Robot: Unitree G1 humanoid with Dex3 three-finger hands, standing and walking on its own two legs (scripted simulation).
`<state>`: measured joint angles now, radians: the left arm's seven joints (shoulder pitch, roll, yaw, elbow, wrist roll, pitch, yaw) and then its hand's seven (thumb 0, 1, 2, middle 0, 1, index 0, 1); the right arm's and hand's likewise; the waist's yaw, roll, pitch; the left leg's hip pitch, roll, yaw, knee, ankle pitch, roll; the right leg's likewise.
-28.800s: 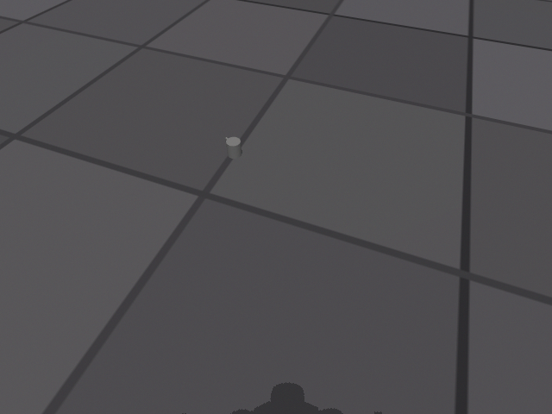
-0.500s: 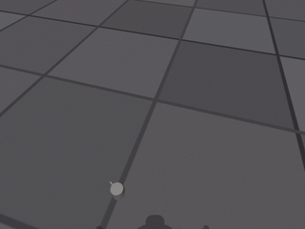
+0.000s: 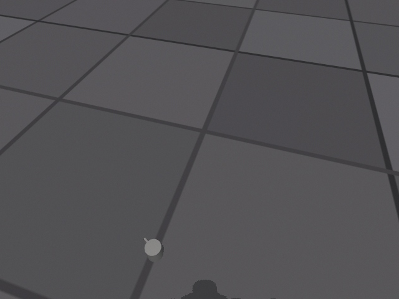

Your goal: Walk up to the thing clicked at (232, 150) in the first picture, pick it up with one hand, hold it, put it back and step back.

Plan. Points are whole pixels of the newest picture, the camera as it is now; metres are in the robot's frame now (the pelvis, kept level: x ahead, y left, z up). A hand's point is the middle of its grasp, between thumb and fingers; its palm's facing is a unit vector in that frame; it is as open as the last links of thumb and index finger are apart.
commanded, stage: walk up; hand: left
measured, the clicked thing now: (151, 248) +0.48 +0.23 -0.74
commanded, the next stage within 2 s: stand in 0.26 s
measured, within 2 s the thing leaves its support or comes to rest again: neither
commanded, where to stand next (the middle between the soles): +0.10 -0.04 m, yaw +3 degrees
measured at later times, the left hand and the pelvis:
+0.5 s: hand out of the picture +0.08 +0.25 -0.16, palm faces -0.02 -0.94 -0.34, open 7.4 cm; pelvis +0.00 -0.01 +0.00, yaw +0 degrees
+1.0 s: hand out of the picture +0.06 +0.25 -0.16, palm faces -0.04 -0.94 -0.34, open 7.4 cm; pelvis -0.01 +0.00 +0.00, yaw +0 degrees
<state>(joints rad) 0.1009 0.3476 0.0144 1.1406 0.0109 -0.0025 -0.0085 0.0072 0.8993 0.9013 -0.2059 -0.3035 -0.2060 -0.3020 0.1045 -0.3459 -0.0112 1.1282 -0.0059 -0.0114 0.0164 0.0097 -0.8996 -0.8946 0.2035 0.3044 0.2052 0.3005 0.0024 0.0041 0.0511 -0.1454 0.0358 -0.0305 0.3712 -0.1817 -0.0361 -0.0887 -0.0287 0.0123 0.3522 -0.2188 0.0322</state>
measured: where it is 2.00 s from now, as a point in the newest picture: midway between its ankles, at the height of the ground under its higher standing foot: outside the picture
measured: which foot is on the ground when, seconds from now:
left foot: down 0.00-1.00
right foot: down 0.00-1.00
